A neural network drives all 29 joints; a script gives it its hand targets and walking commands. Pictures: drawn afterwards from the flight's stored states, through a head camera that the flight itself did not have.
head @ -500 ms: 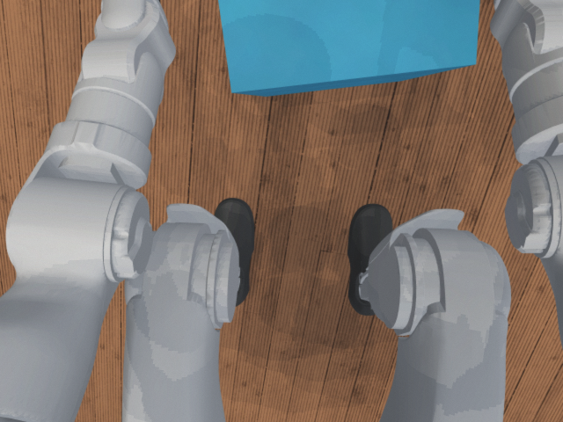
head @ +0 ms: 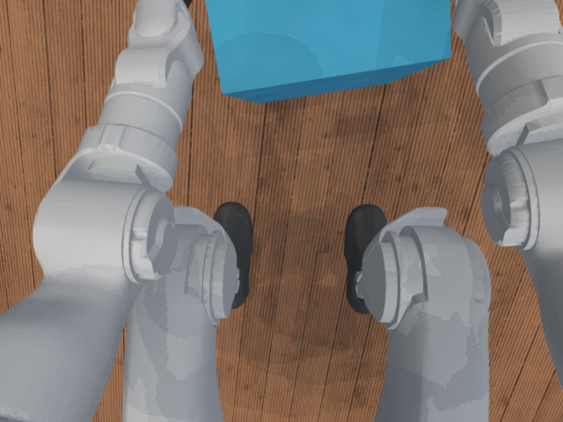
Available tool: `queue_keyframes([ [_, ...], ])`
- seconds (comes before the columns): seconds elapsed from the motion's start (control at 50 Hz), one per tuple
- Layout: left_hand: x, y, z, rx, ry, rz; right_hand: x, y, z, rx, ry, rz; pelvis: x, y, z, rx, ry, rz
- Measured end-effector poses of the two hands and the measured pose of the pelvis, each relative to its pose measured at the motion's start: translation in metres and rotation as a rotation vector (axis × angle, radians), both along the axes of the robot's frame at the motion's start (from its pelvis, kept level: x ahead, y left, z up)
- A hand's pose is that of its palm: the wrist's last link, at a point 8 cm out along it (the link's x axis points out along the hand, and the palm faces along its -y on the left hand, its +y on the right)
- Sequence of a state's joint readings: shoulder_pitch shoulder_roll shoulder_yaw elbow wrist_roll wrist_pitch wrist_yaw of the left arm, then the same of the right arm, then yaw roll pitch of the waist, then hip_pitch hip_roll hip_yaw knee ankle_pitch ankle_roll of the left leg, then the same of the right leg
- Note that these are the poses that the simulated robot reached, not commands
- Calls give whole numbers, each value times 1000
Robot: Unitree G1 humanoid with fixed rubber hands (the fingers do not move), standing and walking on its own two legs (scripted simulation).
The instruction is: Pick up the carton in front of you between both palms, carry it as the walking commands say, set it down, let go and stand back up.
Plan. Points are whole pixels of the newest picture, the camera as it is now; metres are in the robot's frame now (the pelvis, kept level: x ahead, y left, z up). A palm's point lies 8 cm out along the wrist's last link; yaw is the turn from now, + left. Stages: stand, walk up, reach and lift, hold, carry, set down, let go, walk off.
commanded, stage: reach and lift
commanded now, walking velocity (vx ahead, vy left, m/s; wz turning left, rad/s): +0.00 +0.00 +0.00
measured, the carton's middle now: out of the picture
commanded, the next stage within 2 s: none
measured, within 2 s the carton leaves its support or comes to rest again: leaves its support in 0.20 s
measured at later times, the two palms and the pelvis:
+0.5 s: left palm out of the picture +0.52 +0.10 -0.05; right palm out of the picture +0.52 -0.20 -0.05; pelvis +0.00 +0.01 +0.03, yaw -3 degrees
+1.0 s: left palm out of the picture +0.49 +0.11 +0.10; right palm out of the picture +0.48 -0.19 +0.10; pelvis +0.02 +0.01 +0.15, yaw -5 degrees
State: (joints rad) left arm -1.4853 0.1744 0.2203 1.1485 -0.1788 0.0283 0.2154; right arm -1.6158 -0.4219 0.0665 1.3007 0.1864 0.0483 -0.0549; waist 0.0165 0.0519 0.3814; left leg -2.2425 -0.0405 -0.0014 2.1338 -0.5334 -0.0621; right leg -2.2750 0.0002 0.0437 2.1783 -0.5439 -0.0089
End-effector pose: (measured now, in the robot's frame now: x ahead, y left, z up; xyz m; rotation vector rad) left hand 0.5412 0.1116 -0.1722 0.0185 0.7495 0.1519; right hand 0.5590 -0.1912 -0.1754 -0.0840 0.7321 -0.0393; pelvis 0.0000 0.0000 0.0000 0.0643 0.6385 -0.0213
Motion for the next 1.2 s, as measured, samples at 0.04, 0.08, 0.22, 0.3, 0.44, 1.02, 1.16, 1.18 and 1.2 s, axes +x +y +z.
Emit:
queue_keyframes([
  [0.04,1,0,1,-4,7,7,2,0,1,-3,9,1,0,0,-2,2,-3,-1],
  [0.08,3,1,1,-7,13,3,3,0,2,-2,16,3,0,-1,-5,3,-5,1],
  [0.22,11,3,9,-6,12,7,0,2,3,5,16,14,5,-4,-14,-1,8,7],
  [0.3,8,1,30,-2,-23,25,-9,4,17,3,-9,-33,7,-1,-12,-5,21,-6],
  [0.44,-14,-11,93,-47,-81,24,-32,-8,92,36,-62,-98,7,7,11,-12,53,-35],
  [1.02,-50,-6,283,-44,-78,-22,-84,-3,281,57,-55,-167,25,14,156,-27,78,-66],
  [1.16,-63,-1,331,-42,-71,-20,-97,2,329,64,-48,-170,39,11,196,-33,15,-70],
  [1.18,-64,-1,338,-43,-71,-21,-99,3,336,64,-47,-171,41,11,202,-34,4,-69],
  [1.2,-66,0,345,-44,-70,-22,-101,4,343,64,-47,-172,43,11,208,-36,-6,-69],
])
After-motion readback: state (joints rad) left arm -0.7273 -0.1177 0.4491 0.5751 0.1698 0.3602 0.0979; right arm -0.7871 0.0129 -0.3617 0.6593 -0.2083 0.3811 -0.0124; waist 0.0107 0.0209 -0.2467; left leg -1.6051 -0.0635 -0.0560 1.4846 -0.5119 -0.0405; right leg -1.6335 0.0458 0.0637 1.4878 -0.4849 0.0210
